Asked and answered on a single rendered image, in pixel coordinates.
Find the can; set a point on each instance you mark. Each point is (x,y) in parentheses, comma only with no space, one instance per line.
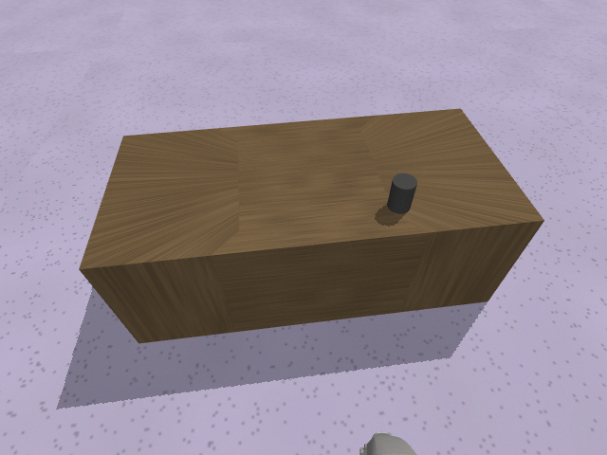
(402,193)

